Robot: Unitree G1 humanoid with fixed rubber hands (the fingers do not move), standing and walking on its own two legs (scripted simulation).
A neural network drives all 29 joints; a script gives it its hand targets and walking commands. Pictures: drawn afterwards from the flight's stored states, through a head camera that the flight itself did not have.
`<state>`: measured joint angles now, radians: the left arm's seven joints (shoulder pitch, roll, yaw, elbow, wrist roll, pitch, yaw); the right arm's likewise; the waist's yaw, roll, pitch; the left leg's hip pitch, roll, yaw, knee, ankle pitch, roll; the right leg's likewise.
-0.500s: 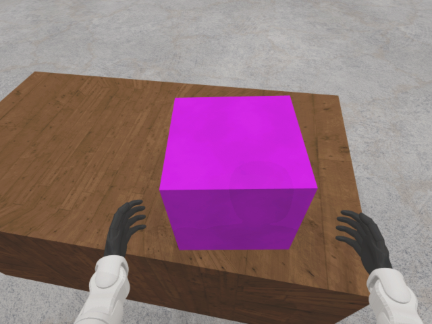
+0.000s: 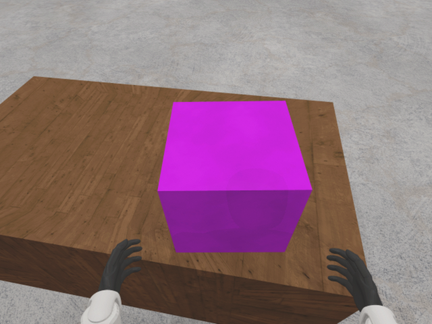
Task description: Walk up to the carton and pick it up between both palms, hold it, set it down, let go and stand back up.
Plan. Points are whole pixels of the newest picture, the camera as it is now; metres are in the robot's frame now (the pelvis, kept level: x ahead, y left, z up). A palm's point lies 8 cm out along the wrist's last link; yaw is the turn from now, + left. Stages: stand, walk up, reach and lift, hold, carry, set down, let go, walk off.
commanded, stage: set down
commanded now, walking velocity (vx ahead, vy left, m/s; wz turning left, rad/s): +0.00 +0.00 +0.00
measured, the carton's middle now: (229, 178) +0.46 +0.01 -0.04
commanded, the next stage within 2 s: let go in 0.94 s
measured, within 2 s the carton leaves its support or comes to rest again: neither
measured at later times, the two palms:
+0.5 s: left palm (113, 301) +0.18 +0.22 -0.06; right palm (357, 310) +0.18 -0.23 -0.06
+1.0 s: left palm (108, 310) +0.16 +0.23 -0.07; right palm out of the picture +0.16 -0.22 -0.07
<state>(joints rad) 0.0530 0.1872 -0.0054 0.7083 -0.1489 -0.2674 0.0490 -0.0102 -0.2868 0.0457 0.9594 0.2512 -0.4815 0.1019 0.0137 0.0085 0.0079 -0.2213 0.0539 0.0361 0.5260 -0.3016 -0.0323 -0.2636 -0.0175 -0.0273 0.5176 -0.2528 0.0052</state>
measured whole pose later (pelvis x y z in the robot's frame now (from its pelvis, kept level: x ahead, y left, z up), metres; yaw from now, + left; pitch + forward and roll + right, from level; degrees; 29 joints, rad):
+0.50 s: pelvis +0.00 +0.01 +0.01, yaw +0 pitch -4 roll -1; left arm 0.15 0.16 0.00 0.58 -0.05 -0.07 0.06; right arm 0.09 -0.21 -0.02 0.82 0.11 -0.32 0.06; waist 0.02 -0.01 0.07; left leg -0.09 0.05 0.04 0.44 -0.28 -0.03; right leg -0.13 -0.01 -0.02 0.41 -0.22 0.01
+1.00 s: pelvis +0.01 +0.00 +0.01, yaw -1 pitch -6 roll -1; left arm 0.20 0.19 0.00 0.50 -0.01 0.14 0.02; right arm 0.16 -0.16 -0.05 0.74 -0.02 -0.19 0.03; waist 0.02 0.00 0.09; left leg -0.04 0.06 0.05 0.41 -0.27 -0.03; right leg -0.08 -0.01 -0.02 0.38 -0.21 0.01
